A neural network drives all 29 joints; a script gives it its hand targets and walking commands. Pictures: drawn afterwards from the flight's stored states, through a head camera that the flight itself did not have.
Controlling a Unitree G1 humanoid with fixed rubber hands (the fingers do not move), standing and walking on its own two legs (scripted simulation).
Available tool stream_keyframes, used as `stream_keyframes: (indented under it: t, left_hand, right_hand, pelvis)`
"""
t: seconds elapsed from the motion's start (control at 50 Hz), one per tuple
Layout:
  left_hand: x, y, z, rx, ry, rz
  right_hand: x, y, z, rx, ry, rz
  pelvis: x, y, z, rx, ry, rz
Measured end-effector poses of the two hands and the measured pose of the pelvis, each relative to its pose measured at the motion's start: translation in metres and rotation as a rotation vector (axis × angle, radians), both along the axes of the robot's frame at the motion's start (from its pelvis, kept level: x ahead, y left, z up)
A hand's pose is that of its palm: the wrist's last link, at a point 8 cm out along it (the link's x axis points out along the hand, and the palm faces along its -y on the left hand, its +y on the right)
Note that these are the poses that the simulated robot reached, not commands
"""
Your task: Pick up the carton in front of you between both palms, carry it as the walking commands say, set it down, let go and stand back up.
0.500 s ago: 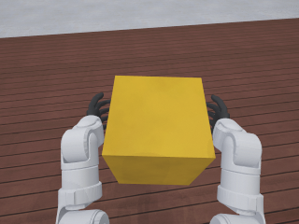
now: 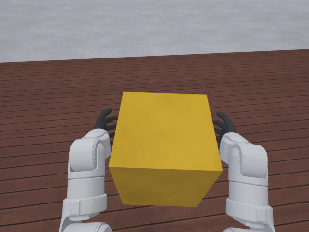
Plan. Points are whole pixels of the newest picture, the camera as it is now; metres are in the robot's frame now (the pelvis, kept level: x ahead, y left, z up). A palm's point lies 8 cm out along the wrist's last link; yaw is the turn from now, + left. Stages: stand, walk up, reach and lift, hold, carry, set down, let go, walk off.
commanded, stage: carry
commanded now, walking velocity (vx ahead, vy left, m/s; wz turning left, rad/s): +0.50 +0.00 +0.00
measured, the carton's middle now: (162, 153) +0.32 +0.00 +0.05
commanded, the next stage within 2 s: none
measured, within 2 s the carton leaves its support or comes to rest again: neither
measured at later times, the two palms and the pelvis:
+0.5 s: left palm (121, 91) +0.51 +0.14 +0.11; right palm (214, 95) +0.52 -0.16 +0.10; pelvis +0.19 -0.02 -0.01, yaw +2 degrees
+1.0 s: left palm (121, 57) +0.80 +0.19 +0.08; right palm (189, 57) +0.80 -0.11 +0.09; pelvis +0.47 +0.02 -0.05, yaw +0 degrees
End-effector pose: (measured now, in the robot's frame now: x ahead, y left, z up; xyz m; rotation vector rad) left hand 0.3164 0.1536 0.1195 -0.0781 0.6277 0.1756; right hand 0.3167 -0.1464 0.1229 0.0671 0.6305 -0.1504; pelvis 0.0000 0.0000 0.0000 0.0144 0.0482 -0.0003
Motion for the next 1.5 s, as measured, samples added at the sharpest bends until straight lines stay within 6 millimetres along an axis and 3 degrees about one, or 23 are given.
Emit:
stream_keyframes:
  t: [0.12, 0.24, 0.36, 0.5, 0.58, 0.64, 0.78, 0.88, 1.0, 1.1, 1.24, 1.38, 1.5]
  left_hand:
    - [0.04, 0.01, -0.008, 0.013, 0.029, -0.042]
    - [0.081, 0.003, 0.002, -0.017, 0.018, -0.042]
    - [0.132, -0.005, 0.007, -0.008, -0.016, -0.021]
    - [0.197, -0.015, -0.012, 0.032, -0.002, 0.029]
    - [0.222, -0.014, -0.029, 0.027, 0.073, 0.058]
    - [0.249, -0.012, -0.029, 0.016, 0.072, 0.071]
    - [0.331, -0.003, -0.01, 0.008, -0.017, 0.061]
    - [0.397, 0.013, -0.007, 0.003, -0.055, 0.048]
    - [0.485, 0.036, -0.039, -0.003, -0.055, 0.001]
    - [0.531, 0.035, -0.07, -0.028, 0.082, -0.024]
    - [0.607, 0.035, -0.069, -0.043, 0.043, -0.018]
    - [0.697, 0.03, -0.056, -0.026, -0.041, -0.012]
    - [0.785, 0.022, -0.063, 0.033, -0.088, 0.004]
  right_hand:
    - [0.031, 0.01, -0.007, -0.006, 0.029, -0.029]
    - [0.062, 0.003, -0.001, 0.001, 0.018, -0.058]
    - [0.122, -0.005, 0.005, 0.019, -0.015, -0.043]
    - [0.205, -0.015, -0.022, 0.029, -0.002, 0.029]
    - [0.239, -0.013, -0.037, 0.041, 0.074, 0.043]
    - [0.269, -0.011, -0.035, 0.047, 0.073, 0.043]
    - [0.347, -0.003, -0.016, 0.036, -0.015, 0.038]
    - [0.409, 0.013, -0.011, 0.016, -0.055, 0.036]
    - [0.486, 0.036, -0.035, -0.031, -0.056, 0.017]
    - [0.519, 0.035, -0.067, -0.016, 0.081, -0.038]
    - [0.593, 0.035, -0.066, 0.015, 0.041, -0.068]
    - [0.688, 0.03, -0.054, 0.011, -0.042, -0.043]
    - [0.787, 0.022, -0.07, 0.016, -0.09, 0.01]
  pelvis:
    - [0.027, 0.015, 0.001, -0.003, 0.014, -0.011]
    - [0.059, 0.018, 0.015, -0.024, 0.028, 0.005]
    - [0.112, 0.006, 0.015, -0.018, 0.037, 0.013]
    - [0.189, -0.019, -0.01, -0.008, 0.016, 0.029]
    - [0.224, -0.026, -0.003, -0.001, 0.021, 0.035]
    - [0.25, -0.029, 0.003, 0.002, 0.031, 0.036]
    - [0.322, -0.021, 0.007, -0.006, 0.05, 0.031]
    - [0.388, -0.004, -0.006, -0.034, 0.044, 0.027]
    - [0.47, 0.021, -0.048, -0.043, 0.02, 0.01]
    - [0.515, 0.035, -0.039, -0.044, 0.028, 0.017]
    - [0.586, 0.044, -0.03, -0.044, 0.049, 0.014]
    - [0.678, 0.038, -0.039, -0.023, 0.05, 0.026]
    - [0.774, 0.027, -0.078, -0.005, 0.022, 0.037]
